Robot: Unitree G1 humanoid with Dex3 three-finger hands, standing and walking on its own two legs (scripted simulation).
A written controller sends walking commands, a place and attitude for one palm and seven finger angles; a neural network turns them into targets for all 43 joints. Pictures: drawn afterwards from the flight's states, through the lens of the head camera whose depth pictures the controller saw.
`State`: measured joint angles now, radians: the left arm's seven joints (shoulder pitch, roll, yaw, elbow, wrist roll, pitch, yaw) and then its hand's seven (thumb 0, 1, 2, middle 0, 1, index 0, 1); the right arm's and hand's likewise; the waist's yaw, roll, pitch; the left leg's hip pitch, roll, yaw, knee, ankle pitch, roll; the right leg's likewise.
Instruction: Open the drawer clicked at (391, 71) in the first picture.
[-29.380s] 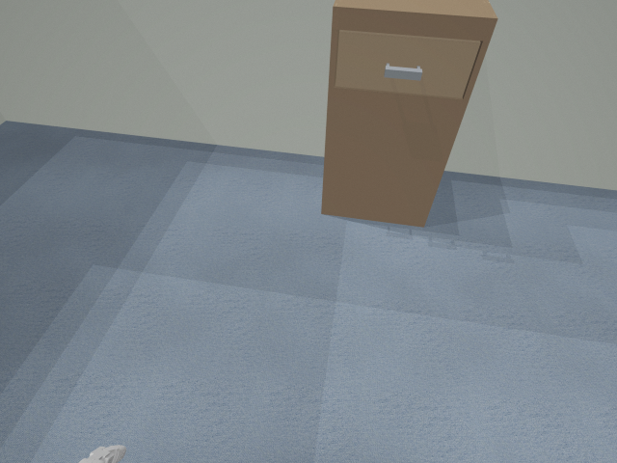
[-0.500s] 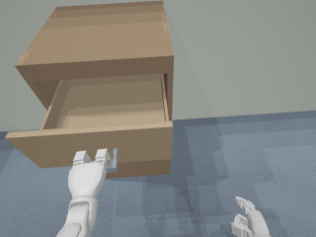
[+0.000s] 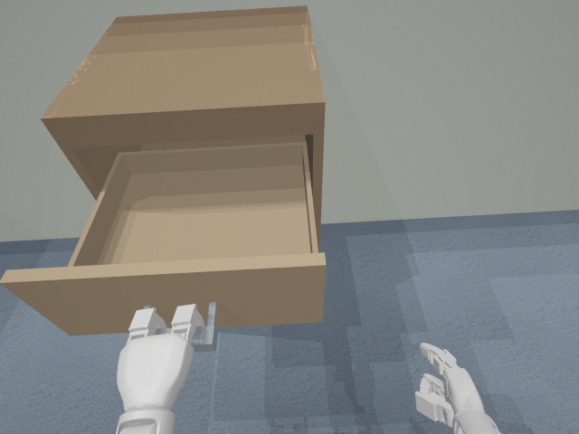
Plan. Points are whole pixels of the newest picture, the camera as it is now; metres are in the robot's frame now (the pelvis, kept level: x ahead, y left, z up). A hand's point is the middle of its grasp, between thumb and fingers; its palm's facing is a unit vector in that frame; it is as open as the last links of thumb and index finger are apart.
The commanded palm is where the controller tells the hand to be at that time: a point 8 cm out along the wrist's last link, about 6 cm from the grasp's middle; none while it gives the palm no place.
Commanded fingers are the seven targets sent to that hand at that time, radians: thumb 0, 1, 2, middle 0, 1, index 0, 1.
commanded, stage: pull the drawer open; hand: left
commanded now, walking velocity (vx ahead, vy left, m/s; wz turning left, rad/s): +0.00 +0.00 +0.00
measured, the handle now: (177, 325) +0.27 +0.20 -0.01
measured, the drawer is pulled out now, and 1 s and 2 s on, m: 0.28 0.30 0.30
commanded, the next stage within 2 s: open the thumb to release the handle in 0.42 s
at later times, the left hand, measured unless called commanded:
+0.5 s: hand (171, 390) +0.18 +0.18 -0.02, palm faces -0.01 -0.13 -0.99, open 6.4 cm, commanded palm +0.16 +0.19 +0.03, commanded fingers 0.00 0.90 0.90 -0.40 -1.35 -0.40 -1.35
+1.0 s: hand (171, 386) +0.19 +0.19 -0.02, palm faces +0.02 -0.10 -0.99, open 11.8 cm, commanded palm +0.15 +0.20 +0.03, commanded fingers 0.00 -0.50 0.30 -0.30 -1.20 -0.30 -1.20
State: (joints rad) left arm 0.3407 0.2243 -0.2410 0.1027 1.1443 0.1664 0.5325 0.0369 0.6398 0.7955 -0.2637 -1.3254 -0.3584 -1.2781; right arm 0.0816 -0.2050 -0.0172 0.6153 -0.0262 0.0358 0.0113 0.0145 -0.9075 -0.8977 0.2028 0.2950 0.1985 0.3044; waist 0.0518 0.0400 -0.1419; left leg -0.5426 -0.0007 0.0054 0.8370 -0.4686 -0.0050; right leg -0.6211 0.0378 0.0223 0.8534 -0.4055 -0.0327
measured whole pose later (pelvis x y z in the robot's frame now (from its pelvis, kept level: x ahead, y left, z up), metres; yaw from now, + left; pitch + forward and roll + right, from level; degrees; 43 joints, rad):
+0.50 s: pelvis +0.00 +0.00 -0.01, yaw -1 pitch +12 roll +1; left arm 0.53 0.23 -0.20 -0.07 1.13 0.14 0.52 0.06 0.66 0.74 -0.24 -1.31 -0.35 -1.26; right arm 0.10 -0.21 -0.01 0.56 -0.03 0.03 0.07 0.02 -0.91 -0.90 0.20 0.30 0.20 0.30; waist 0.04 0.04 -0.16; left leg -0.59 0.01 0.02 0.90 -0.51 -0.01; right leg -0.68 0.05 0.04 0.92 -0.44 -0.04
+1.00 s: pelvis -0.01 -0.01 +0.00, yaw +0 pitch +10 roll +1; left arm 0.39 0.24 -0.23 0.05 1.13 0.16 0.53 0.00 -0.18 0.43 -0.35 -1.23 -0.35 -1.23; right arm 0.07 -0.20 0.00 0.60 -0.02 0.04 -0.01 0.01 -0.91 -0.90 0.20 0.30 0.20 0.30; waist 0.06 0.03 -0.13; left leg -0.55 0.01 0.00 0.84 -0.46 -0.02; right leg -0.63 0.04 0.02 0.87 -0.40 -0.05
